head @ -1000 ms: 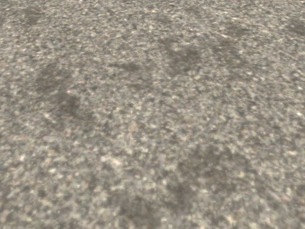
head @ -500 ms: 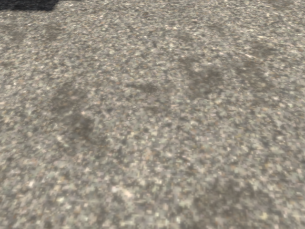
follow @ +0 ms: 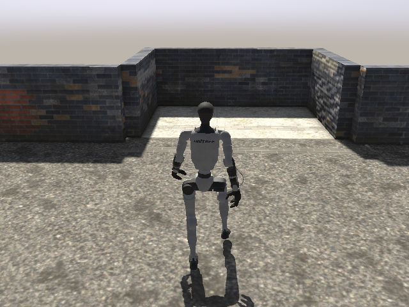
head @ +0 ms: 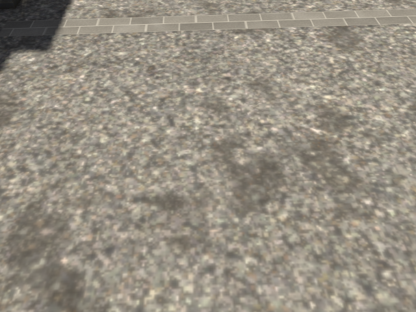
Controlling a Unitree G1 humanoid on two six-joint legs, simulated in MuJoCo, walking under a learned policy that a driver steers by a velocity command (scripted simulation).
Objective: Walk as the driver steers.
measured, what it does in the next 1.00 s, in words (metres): walks ahead: right foot, then left foot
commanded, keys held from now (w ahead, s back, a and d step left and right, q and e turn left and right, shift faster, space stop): w+shift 1.00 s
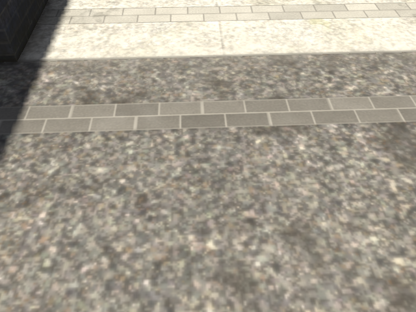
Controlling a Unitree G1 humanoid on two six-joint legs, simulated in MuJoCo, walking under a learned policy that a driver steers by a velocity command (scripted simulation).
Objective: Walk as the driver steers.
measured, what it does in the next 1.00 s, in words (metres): walks ahead: right foot, then left foot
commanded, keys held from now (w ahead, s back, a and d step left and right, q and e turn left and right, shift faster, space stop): w+shift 1.00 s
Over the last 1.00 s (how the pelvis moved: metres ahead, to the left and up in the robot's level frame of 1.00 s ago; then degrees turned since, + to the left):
0.93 0.01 0.00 0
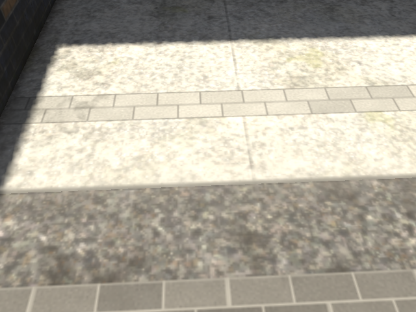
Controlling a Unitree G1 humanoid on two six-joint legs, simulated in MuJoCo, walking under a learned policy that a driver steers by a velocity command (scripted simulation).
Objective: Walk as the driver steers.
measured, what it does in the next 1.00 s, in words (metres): walks ahead: right foot, then left foot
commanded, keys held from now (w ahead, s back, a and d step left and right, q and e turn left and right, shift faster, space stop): w+shift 1.00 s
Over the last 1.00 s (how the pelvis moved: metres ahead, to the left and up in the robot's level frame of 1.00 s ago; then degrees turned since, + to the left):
0.95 0.02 0.00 0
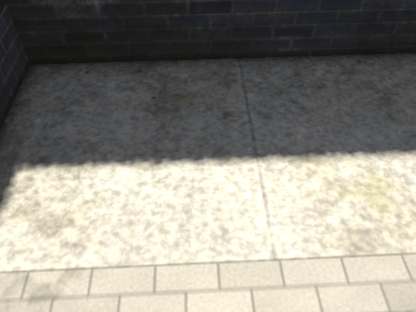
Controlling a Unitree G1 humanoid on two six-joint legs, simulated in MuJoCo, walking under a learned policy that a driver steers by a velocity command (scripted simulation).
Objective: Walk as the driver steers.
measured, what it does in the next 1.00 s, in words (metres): walks ahead: right foot, then left foot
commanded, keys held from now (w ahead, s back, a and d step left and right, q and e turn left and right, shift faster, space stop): w+shift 0.64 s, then shift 0.20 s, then e+shift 0.16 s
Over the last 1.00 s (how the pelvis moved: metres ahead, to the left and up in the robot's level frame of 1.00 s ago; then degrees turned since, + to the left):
0.96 0.01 0.00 0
